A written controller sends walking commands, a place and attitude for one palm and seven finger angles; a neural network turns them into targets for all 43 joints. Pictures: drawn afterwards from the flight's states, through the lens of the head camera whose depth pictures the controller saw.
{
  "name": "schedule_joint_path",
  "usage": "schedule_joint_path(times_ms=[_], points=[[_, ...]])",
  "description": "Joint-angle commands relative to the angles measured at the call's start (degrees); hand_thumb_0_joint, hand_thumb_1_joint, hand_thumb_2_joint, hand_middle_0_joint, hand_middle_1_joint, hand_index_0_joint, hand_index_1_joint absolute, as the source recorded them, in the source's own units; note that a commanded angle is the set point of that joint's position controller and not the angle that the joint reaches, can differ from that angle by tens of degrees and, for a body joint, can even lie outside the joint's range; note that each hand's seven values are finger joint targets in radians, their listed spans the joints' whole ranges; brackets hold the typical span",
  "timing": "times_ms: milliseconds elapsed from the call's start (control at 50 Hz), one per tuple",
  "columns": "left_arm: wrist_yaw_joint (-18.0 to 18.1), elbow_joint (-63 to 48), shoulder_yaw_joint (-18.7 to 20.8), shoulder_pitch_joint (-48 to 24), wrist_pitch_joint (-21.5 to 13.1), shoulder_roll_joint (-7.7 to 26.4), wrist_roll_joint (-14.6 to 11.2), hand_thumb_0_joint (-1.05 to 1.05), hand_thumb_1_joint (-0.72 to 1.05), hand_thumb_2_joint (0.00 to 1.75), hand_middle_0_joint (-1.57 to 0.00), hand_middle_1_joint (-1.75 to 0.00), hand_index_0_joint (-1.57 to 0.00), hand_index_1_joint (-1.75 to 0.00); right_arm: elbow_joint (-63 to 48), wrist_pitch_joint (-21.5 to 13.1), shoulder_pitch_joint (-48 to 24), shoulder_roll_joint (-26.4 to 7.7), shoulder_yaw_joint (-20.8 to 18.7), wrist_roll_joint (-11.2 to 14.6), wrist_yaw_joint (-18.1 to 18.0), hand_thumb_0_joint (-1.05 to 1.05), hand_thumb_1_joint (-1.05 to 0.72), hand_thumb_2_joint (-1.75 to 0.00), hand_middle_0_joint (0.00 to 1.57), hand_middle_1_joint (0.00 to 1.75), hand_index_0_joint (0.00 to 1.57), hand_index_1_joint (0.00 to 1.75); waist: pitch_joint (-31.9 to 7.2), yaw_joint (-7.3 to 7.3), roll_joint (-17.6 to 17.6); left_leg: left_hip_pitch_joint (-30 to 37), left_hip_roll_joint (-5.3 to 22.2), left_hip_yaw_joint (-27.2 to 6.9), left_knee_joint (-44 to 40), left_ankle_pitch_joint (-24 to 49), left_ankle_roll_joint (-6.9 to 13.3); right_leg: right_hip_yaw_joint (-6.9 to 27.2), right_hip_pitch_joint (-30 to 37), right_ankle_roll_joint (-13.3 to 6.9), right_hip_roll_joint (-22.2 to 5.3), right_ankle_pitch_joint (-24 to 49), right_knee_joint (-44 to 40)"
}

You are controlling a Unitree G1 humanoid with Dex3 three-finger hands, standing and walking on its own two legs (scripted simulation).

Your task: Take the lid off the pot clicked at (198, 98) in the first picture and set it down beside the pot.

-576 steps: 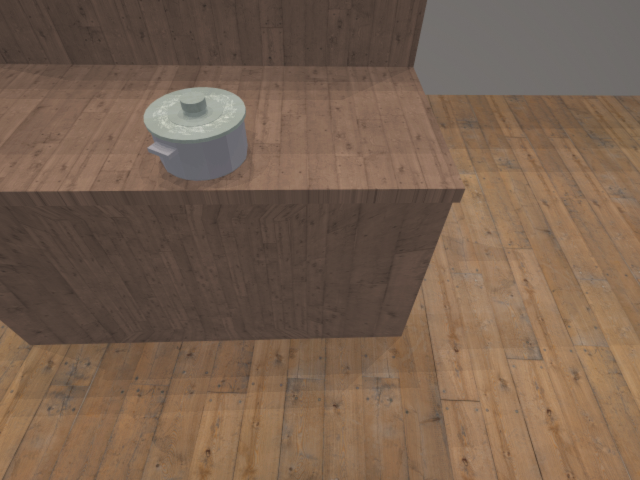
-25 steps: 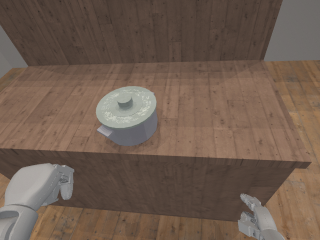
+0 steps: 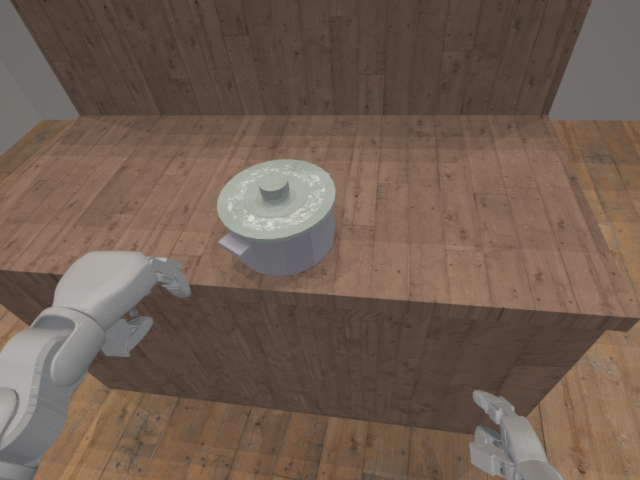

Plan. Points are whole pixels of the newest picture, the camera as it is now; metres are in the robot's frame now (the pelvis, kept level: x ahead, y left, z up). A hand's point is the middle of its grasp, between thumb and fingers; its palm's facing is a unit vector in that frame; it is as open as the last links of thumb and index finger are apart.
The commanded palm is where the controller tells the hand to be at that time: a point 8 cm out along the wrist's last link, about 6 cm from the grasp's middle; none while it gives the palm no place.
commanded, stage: reach forward and open the fingers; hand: left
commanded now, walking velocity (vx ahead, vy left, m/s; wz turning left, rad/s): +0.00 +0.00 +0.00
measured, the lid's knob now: (274, 185) +0.53 +0.15 +0.07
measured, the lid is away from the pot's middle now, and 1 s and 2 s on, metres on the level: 0.00 0.00 0.00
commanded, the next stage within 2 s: move the open hand above the knob in 0.34 s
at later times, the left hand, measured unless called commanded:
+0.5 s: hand (131, 263) +0.31 +0.26 +0.14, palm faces -0.12 -0.03 -0.99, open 10.1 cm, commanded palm +0.29 +0.25 +0.20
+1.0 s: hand (191, 224) +0.37 +0.21 +0.14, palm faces -0.20 -0.03 -0.98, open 10.1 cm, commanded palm +0.36 +0.21 +0.20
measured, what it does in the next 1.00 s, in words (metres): stands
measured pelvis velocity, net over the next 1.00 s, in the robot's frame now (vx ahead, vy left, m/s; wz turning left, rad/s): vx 0.01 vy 0.00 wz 0.01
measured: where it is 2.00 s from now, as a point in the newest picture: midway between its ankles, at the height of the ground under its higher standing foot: outside the picture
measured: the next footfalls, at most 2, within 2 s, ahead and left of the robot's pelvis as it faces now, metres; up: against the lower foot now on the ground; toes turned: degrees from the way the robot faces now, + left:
none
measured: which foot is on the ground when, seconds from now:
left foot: down 0.00-1.00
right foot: down 0.00-1.00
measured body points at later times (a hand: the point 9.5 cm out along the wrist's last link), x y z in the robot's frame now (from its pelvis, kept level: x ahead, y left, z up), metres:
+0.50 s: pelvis +0.00 +0.01 +0.00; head +0.01 -0.03 +0.45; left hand +0.31 +0.26 +0.20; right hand +0.21 -0.20 -0.10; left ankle +0.05 +0.07 -0.74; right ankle +0.00 -0.12 -0.74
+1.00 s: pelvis +0.01 +0.00 +0.00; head +0.02 -0.04 +0.44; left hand +0.38 +0.21 +0.19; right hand +0.20 -0.22 -0.11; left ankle +0.05 +0.07 -0.74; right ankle +0.00 -0.12 -0.74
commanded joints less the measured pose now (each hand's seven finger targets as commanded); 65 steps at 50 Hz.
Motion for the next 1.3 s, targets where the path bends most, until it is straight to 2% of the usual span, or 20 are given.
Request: schedule_joint_path(times_ms=[0,160,280,420,460,500,580,620,660,700,760,860,880,920,960,1020,1080,1160,1220,1280], points=[[1.7,-8.5,8.9,-14.8,0.7,13.6,-0.2,0.00,-0.25,1.37,-0.84,-0.12,-0.84,-0.12,-9.8,-3.3,-9.0,-6.0,-2.4,0.0,0.1,0.00,-0.90,-0.90,0.20,0.30,0.20,0.30,-12.6,0.02,-2.9,9.3,2.0,-6.0,-4.0,2.1,-1.1,1.8,-3.6,-0.9,0.4,1.3,-3.9],[0.8,-7.4,10.3,-20.0,1.8,15.8,0.4,0.00,-0.29,1.41,-0.83,-0.08,-0.83,-0.08,-10.3,-3.8,-8.8,-6.4,-2.5,0.2,0.2,0.00,-0.90,-0.90,0.20,0.30,0.20,0.30,-13.5,-0.18,-1.1,10.5,2.1,-6.9,-3.2,3.7,-1.1,1.8,-3.8,-1.6,0.9,2.5,-2.5],[-1.2,-6.1,6.5,-27.8,3.2,14.3,0.5,0.00,-0.30,1.43,-0.83,-0.08,-0.83,-0.08,-10.1,-3.1,-9.5,-6.1,-1.9,0.4,0.3,0.00,-0.90,-0.90,0.20,0.30,0.20,0.30,-14.3,-0.71,-1.5,10.3,2.1,-7.0,-4.1,2.5,-1.4,1.1,-4.4,-1.4,0.6,1.8,-2.2],[-2.5,-4.4,8.1,-33.4,3.5,17.2,0.9,0.00,-0.30,1.45,-0.84,-0.08,-0.84,-0.08,-9.5,-3.1,-8.4,-6.7,-2.1,0.4,-0.2,0.00,-0.90,-0.90,0.20,0.30,0.20,0.30,-15.6,-0.78,-1.3,10.9,2.0,-7.2,-3.1,4.3,-1.4,1.2,-4.4,-1.4,0.5,2.9,-1.9],[-3.2,-1.8,5.6,-31.0,5.8,13.3,0.0,0.00,-0.30,1.45,-0.84,-0.08,-0.84,-0.08,-10.4,-3.1,-8.3,-6.9,-2.4,0.7,0.5,0.00,-0.90,-0.90,0.20,0.30,0.20,0.30,-15.0,-1.16,-1.1,11.1,1.5,-7.5,-2.3,5.4,-1.3,1.0,-5.0,-1.7,0.9,3.8,-1.3],[-4.3,-1.6,3.4,-34.9,6.4,13.0,0.5,0.00,-0.30,1.45,-0.84,-0.08,-0.84,-0.08,-10.1,-2.6,-8.4,-6.6,-2.2,0.9,0.4,0.00,-0.90,-0.90,0.20,0.30,0.20,0.30,-14.8,-1.31,-3.9,10.5,1.6,-7.3,-3.1,3.9,-1.4,0.9,-5.0,-1.3,0.7,3.0,-1.6],[-4.9,-1.8,1.1,-41.8,6.7,12.7,2.1,0.00,-0.30,1.45,-0.84,-0.08,-0.84,-0.08,-9.7,-2.9,-9.2,-6.3,-1.7,0.8,0.2,0.00,-0.90,-0.90,0.20,0.30,0.20,0.30,-16.7,-1.71,-2.2,11.8,1.4,-7.9,-3.0,2.8,-1.3,0.9,-5.2,-1.6,0.7,2.3,-0.9],[-4.7,1.2,3.4,-43.5,6.9,15.5,2.7,0.00,-0.30,1.45,-0.84,-0.08,-0.84,-0.08,-9.0,-2.8,-8.3,-6.8,-1.9,0.6,-0.2,0.00,-0.90,-0.90,0.20,0.30,0.20,0.30,-16.1,-1.40,-3.1,10.5,1.2,-8.0,-3.0,1.9,-1.3,1.1,-5.1,-1.7,0.7,1.7,-1.0],[-4.4,2.7,3.4,-44.0,7.4,14.4,2.5,0.00,-0.30,1.45,-0.84,-0.08,-0.84,-0.08,-9.2,-2.7,-7.9,-6.9,-2.1,0.9,0.1,0.00,-0.90,-0.90,0.20,0.30,0.20,0.30,-15.9,-1.86,-1.7,10.9,0.8,-7.7,-1.8,3.5,-1.1,1.2,-5.3,-2.1,1.0,2.8,-0.6],[-4.9,3.9,1.6,-47.1,7.9,13.6,3.1,0.00,-0.30,1.45,-0.84,-0.08,-0.84,-0.08,-8.9,-2.4,-7.8,-6.5,-1.8,0.9,0.2,0.00,-0.90,-0.90,0.20,0.30,0.20,0.30,-17.2,-1.61,-3.6,10.6,0.9,-7.2,-2.2,4.8,-1.4,0.9,-4.3,-1.8,0.7,3.9,-0.3],[-5.2,4.4,-1.6,-47.3,8.5,9.3,2.4,0.00,-0.30,1.45,-0.84,-0.08,-0.84,-0.08,-9.8,-2.3,-8.0,-6.6,-2.1,1.1,0.6,0.00,-0.90,-0.90,0.20,0.30,0.20,0.30,-17.7,-2.44,-3.1,11.6,0.6,-7.3,-1.1,5.1,-1.0,1.0,-5.4,-2.0,0.9,4.3,0.1],[-5.0,9.3,0.2,-50.2,9.2,12.3,3.3,0.00,-0.30,1.45,-0.84,-0.08,-0.84,-0.08,-9.0,-1.9,-6.8,-7.2,-2.0,1.2,0.5,0.00,-0.90,-0.90,0.20,0.30,0.20,0.30,-17.7,-2.43,-4.3,10.2,0.4,-6.6,-0.6,5.4,-0.9,1.1,-4.8,-2.0,0.9,5.3,0.4],[-5.5,12.1,-1.1,-52.0,9.6,11.9,4.4,0.00,-0.30,1.45,-0.84,-0.08,-0.84,-0.08,-8.7,-1.8,-7.0,-6.5,-1.2,1.3,0.4,0.00,-0.90,-0.90,0.20,0.30,0.20,0.30,-17.8,-2.23,-6.5,9.1,0.2,-6.0,-1.2,5.2,-1.0,1.0,-4.3,-1.8,0.7,5.2,0.5],[-5.4,10.6,-0.6,-55.9,9.3,13.3,4.3,0.00,-0.30,1.45,-0.84,-0.08,-0.84,-0.08,-8.9,-1.8,-6.9,-7.0,-1.6,1.3,0.1,0.00,-0.90,-0.90,0.20,0.30,0.20,0.30,-18.9,-2.14,-5.1,9.1,0.0,-5.8,-1.0,5.1,-0.8,1.5,-3.5,-1.7,0.4,5.9,0.6],[-5.5,9.7,-1.7,-55.4,9.2,10.9,3.2,0.00,-0.30,1.45,-0.84,-0.08,-0.84,-0.08,-9.4,-1.9,-6.7,-7.0,-2.1,1.3,0.3,0.00,-0.90,-0.90,0.20,0.30,0.20,0.30,-20.0,-2.84,-4.0,10.9,-0.2,-6.0,0.3,7.4,-0.3,1.6,-3.9,-1.9,0.5,8.1,0.8],[-6.0,16.4,-1.1,-55.1,9.4,12.5,3.8,0.00,-0.30,1.45,-0.84,-0.08,-0.84,-0.08,-8.6,-1.7,-5.6,-7.1,-1.6,1.6,-0.1,0.00,-0.90,-0.90,0.20,0.30,0.20,0.30,-18.2,-2.72,-7.3,8.1,-0.4,-4.9,0.1,6.6,-0.4,1.7,-3.3,-1.4,0.3,8.9,0.7],[-6.5,13.5,-3.4,-58.7,9.0,10.7,3.8,0.00,-0.30,1.45,-0.84,-0.08,-0.84,-0.08,-8.9,-1.6,-5.7,-6.9,-1.9,1.6,0.0,0.00,-0.90,-0.90,0.20,0.30,0.20,0.30,-21.0,-3.20,-5.4,10.0,-0.5,-4.8,0.9,8.9,-0.1,2.0,-3.0,-1.5,0.0,11.1,1.1],[-6.5,14.7,-1.9,-59.8,8.4,12.0,3.0,0.00,-0.30,1.45,-0.84,-0.08,-0.84,-0.08,-8.5,-1.2,-4.8,-7.8,-2.4,1.7,-0.2,0.00,-0.90,-0.90,0.20,0.30,0.20,0.30,-20.9,-3.84,-4.5,10.4,-0.6,-5.0,1.7,10.4,0.3,2.2,-3.2,-1.6,0.2,13.1,0.9],[-6.5,19.3,-4.4,-62.4,8.9,10.2,3.9,0.00,-0.30,1.45,-0.84,-0.08,-0.84,-0.08,-7.6,-0.7,-4.1,-7.5,-2.1,2.1,-0.3,0.00,-0.90,-0.90,0.20,0.30,0.20,0.30,-19.2,-4.30,-6.7,8.9,-0.5,-4.7,1.1,8.4,0.0,1.8,-4.6,-1.3,0.3,11.6,1.1],[-6.1,18.7,-5.2,-65.8,8.9,9.7,4.3,0.00,-0.30,1.45,-0.84,-0.08,-0.84,-0.08,-7.4,-0.7,-3.7,-7.4,-2.2,2.0,-0.3,0.00,-0.90,-0.90,0.20,0.30,0.20,0.30,-21.8,-4.43,-5.7,10.5,-0.6,-5.1,1.7,10.5,0.2,1.9,-4.2,-1.5,0.3,12.8,1.6]])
